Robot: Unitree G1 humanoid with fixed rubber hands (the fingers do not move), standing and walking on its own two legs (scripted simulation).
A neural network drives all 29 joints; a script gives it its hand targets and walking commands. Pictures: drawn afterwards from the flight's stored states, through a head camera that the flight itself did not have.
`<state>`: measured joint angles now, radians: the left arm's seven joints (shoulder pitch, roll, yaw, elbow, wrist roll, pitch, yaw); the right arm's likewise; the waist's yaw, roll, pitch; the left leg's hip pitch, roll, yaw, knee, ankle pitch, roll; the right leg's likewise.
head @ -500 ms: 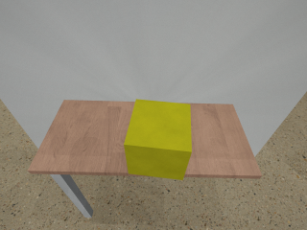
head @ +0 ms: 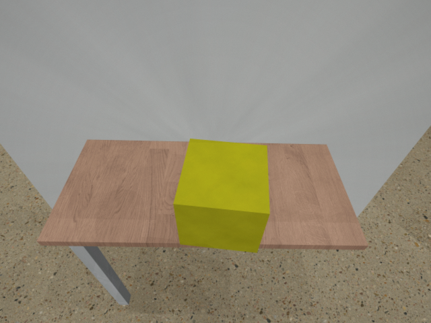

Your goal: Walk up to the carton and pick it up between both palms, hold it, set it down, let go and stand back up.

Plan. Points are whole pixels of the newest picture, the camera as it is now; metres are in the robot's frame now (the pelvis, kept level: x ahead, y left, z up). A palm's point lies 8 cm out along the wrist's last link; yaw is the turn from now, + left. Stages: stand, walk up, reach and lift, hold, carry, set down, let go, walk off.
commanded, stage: stand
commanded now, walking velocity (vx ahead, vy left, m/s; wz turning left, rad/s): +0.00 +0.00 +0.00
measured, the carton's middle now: (223, 195) +0.42 -0.02 -0.04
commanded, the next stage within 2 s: none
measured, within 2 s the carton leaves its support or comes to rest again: neither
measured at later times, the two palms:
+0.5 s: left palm out of the picture +0.08 +0.29 -0.12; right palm out of the picture +0.08 -0.30 -0.11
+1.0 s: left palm out of the picture +0.10 +0.29 -0.12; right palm out of the picture +0.09 -0.30 -0.11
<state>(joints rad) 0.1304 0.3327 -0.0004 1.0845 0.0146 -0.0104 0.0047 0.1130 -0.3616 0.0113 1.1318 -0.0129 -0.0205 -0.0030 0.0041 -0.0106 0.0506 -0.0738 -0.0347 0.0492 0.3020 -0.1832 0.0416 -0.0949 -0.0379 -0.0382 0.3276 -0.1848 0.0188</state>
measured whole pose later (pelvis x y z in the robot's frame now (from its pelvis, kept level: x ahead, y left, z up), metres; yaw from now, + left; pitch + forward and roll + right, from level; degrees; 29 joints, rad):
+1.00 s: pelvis +0.02 +0.00 +0.00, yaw +0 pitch -2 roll +0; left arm 0.11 0.33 0.01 1.08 0.01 -0.01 0.01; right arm 0.11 -0.36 0.00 1.12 -0.01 -0.02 -0.01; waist 0.00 -0.02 0.05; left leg -0.04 -0.04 0.05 0.28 -0.20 0.04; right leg -0.06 -0.04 -0.04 0.32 -0.21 0.02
